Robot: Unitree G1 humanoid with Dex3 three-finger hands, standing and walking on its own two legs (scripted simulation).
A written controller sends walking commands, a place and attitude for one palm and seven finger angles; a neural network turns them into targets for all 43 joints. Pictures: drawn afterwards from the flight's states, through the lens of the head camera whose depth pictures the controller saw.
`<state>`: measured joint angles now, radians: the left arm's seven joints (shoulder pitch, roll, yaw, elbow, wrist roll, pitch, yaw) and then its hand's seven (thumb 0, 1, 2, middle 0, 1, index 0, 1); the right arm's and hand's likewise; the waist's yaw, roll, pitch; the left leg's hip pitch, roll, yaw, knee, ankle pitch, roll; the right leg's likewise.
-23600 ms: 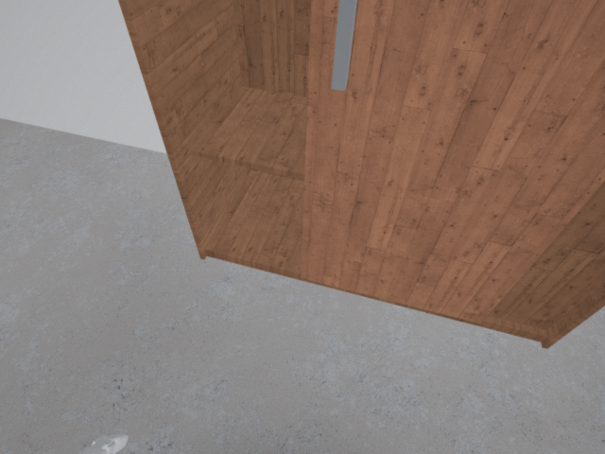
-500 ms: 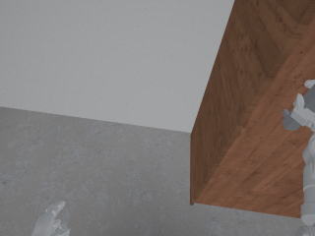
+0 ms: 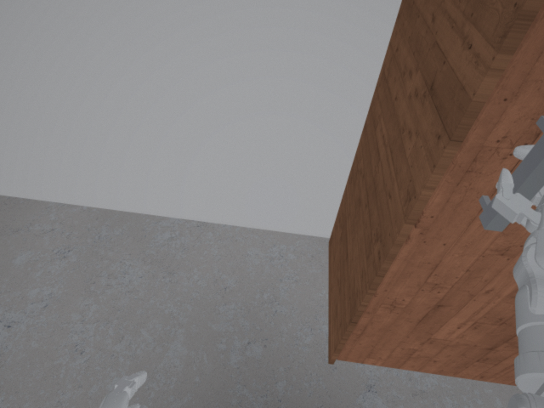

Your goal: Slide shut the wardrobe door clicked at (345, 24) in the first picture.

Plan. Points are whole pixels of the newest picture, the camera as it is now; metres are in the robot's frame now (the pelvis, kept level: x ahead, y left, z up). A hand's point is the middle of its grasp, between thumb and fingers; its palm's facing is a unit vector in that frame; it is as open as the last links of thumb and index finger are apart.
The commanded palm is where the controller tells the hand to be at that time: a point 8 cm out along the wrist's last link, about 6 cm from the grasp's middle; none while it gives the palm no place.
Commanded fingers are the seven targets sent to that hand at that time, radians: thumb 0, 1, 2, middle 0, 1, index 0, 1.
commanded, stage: stop walking and hold the door there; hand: right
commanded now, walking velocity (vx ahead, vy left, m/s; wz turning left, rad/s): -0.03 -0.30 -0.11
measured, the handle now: (517, 175) +0.42 -0.31 +0.18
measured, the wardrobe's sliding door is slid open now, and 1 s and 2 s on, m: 0.00 0.00 0.00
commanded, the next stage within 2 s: loosen the grip on the handle in 1.46 s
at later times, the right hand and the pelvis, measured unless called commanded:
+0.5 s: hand (506, 198) +0.38 -0.29 +0.17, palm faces +0.37 +0.90 -0.22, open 6.3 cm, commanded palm +0.34 -0.33 +0.16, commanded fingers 0.00 -0.90 -0.90 0.45 1.40 0.45 1.40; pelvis -0.02 -0.05 -0.02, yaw -2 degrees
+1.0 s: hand (509, 198) +0.38 -0.29 +0.17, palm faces +0.26 +0.95 -0.16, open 6.2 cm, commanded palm +0.34 -0.36 +0.16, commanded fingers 0.00 -0.90 -0.90 0.45 1.40 0.45 1.40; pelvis -0.02 -0.09 -0.01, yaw -1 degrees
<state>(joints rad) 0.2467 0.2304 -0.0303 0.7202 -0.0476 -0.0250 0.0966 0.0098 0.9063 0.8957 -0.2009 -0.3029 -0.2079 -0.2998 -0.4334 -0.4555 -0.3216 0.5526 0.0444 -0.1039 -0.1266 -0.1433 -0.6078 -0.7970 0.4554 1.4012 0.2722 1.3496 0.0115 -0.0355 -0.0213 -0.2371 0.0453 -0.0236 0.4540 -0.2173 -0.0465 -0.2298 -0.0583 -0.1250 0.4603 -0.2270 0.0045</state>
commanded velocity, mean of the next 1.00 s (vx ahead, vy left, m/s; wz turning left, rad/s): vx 0.02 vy -0.18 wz -0.05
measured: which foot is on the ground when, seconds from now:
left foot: down 0.00-0.58, up 0.60-0.80, down 0.82-1.00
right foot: down 0.00-0.84, up 0.86-0.98, down 1.00-1.00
